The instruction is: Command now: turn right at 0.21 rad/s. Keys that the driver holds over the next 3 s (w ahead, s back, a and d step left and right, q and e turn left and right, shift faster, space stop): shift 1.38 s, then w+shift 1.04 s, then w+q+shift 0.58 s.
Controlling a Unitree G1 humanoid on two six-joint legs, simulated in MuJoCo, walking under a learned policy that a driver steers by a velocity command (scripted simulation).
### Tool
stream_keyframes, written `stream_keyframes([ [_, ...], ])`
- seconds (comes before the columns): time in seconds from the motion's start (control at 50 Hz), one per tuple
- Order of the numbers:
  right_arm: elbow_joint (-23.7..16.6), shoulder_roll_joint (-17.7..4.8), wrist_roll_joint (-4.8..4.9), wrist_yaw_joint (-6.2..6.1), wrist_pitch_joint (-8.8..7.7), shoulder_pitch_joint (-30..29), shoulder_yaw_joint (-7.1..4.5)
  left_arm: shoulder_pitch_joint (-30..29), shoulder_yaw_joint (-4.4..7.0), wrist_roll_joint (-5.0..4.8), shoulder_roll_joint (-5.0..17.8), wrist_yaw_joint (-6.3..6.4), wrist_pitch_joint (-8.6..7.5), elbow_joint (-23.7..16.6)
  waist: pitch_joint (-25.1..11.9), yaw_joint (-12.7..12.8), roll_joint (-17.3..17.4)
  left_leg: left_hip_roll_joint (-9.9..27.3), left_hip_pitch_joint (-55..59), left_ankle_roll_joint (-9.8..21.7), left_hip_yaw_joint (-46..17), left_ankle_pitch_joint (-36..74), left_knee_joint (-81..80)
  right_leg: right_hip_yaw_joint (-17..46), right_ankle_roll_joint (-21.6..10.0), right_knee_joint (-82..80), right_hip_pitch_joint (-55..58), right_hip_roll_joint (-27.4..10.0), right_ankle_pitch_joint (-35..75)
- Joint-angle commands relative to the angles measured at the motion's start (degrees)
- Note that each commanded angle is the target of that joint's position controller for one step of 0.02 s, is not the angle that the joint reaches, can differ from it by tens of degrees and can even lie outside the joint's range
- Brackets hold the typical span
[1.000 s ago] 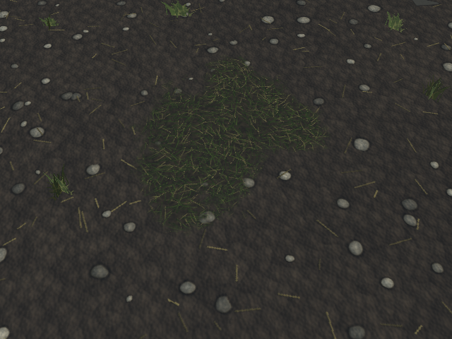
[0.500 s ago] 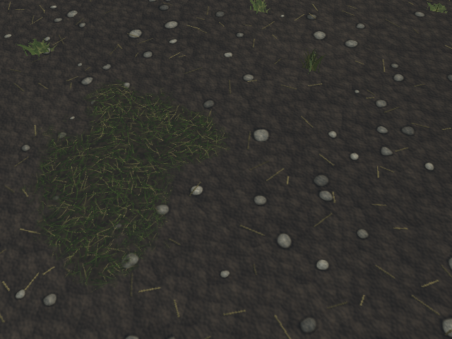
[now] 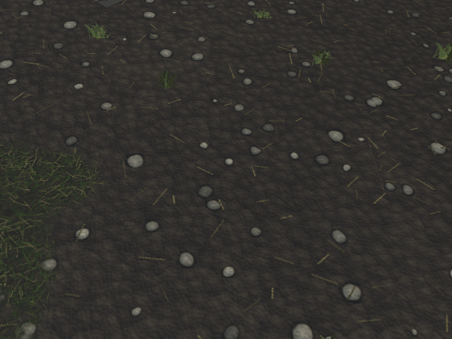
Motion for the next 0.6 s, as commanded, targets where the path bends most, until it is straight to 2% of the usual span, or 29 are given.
stream_keyframes([
  [0.02,-1.4,-10.2,-0.02,0.23,-0.04,0.7,-2.78,0.9,0.07,-0.42,3.1,0.84,-0.87,-2.2,-5.2,0.7,14.0,11.2,6.4,8.8,-10.3,29.9,-2.5,-5.6,-1.5,-13.5,3.9,0.7,2.7],
  [0.04,-0.9,-9.9,0.35,0.23,0.22,0.5,-2.68,2.6,-0.3,-0.26,2.4,1.15,-1.25,-1.2,-5.1,2.2,12.8,10.5,4.9,7.4,-9.5,30.6,-0.7,-6.2,-2.4,-22.3,8.3,0.4,9.3],
  [0.06,-0.3,-9.3,0.53,0.18,0.18,1.3,-2.52,3.2,-0.53,0.26,2.7,1.55,-1.91,-0.5,-5.3,2.7,10.8,10.0,1.7,4.9,-9.1,27.8,0.5,-4.1,-3.3,-30.0,14.0,-1.4,18.4],
  [0.08,-0.5,-7.5,0.64,0.32,-0.27,3.0,-2.02,3.1,-0.36,1.27,5.3,2.01,-2.76,-0.5,-7.7,1.7,5.8,8.7,-3.6,1.8,-7.8,18.9,2.6,3.5,-4.8,-31.2,21.3,-8.3,21.6],
  [0.1,-2.0,-3.9,0.87,0.6,-0.83,4.3,-1.03,0.3,0.03,1.58,9.5,2.36,-3.22,-1.4,-7.3,-1.0,-6.0,2.7,-9.6,-0.6,-2.3,0.0,4.8,14.5,-8.9,-28.3,22.4,-19.2,39.6],
  [0.12,-0.2,-4.6,0.74,-0.14,-0.02,2.7,-0.88,-1.1,-1.01,0.84,5.3,2.23,-3.62,-0.5,-6.2,0.9,-6.1,2.9,-1.6,-1.1,-0.8,-9.3,2.4,11.8,-12.7,-25.9,12.5,-20.7,41.1],
  [0.14,0.3,-5.2,0.53,-0.36,0.42,2.0,-1.01,-3.5,-1.75,0.8,3.6,1.99,-4.05,-0.7,-4.3,-0.2,-5.6,2.5,0.6,-1.1,-1.1,-5.4,0.2,9.6,-11.4,-25.7,10.6,-17.1,37.0],
  [0.16,0.9,-5.7,0.4,-0.28,0.47,0.8,-1.15,-4.1,-1.96,0.91,3.3,2.05,-4.21,-0.3,-3.3,0.4,-5.9,2.2,1.9,-1.1,-1.7,0.0,-1.8,7.7,-9.2,-25.7,9.4,-13.9,31.8],
  [0.18,1.3,-6.7,0.41,-0.03,0.39,0.2,-1.44,-3.2,-2.04,1.03,3.6,2.3,-4.28,0.4,-2.7,0.8,-6.8,2.6,3.1,-1.2,-2.2,4.7,-2.6,6.8,-7.6,-25.9,8.9,-11.6,29.2],
  [0.2,1.9,-7.6,0.33,0.28,0.27,0.9,-1.62,-1.8,-2.01,0.74,4.1,2.53,-4.42,1.2,-2.6,1.0,-6.6,3.4,4.0,-1.3,-2.7,7.7,-3.0,6.1,-6.9,-26.2,8.3,-10.4,27.6],
  [0.22,3.1,-7.5,0.51,0.43,0.09,1.9,-1.55,-0.8,-1.98,0.55,4.3,2.54,-4.43,2.1,-2.3,1.1,-4.3,3.7,3.7,-1.1,-2.8,9.3,-3.0,5.3,-6.5,-26.3,9.1,-9.5,26.9],
  [0.26,4.9,-6.1,0.61,0.29,-0.09,2.3,-1.16,0.1,-2.24,0.36,3.6,2.65,-4.54,3.6,-1.7,1.1,-0.9,4.0,3.9,-1.3,-3.1,9.8,-4.2,4.8,-6.4,-25.6,9.7,-9.2,26.9],
  [0.3,6.3,-5.7,0.54,0.02,-0.04,2.2,-1.03,0.2,-2.36,0.35,3.5,2.67,-4.71,4.8,-1.7,1.1,0.3,4.2,4.6,-1.3,-3.3,10.5,-4.8,4.5,-6.5,-25.4,9.6,-9.0,27.3],
  [0.42,10.4,-5.5,0.64,-0.24,0.25,1.2,-0.99,0.4,-2.68,0.37,3.3,2.8,-5.14,8.8,-1.3,0.9,1.6,4.9,7.0,-1.0,-3.7,10.6,-5.4,4.2,-6.3,-26.7,7.9,-8.6,25.3],
  [0.6,15.9,-4.9,0.73,-0.59,0.39,0.2,-0.59,2.7,-3.25,0.36,2.7,3.14,-5.32,14.4,-1.1,1.0,1.8,5.4,8.1,-0.5,-3.9,10.6,-5.7,3.7,-6.1,-27.6,7.6,-8.2,24.6],
])
Next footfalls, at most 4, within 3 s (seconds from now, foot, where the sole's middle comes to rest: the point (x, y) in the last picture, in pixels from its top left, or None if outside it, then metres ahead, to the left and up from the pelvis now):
0.08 right None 0.01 -0.11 -0.78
2.10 right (233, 314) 0.55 -0.06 -0.78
2.58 left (191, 188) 1.01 0.08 -0.78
3.00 right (213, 102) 1.47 -0.01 -0.78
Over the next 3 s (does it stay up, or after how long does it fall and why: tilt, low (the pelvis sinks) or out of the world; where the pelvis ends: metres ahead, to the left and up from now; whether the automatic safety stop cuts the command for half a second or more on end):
stays up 1.22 0.05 -0.03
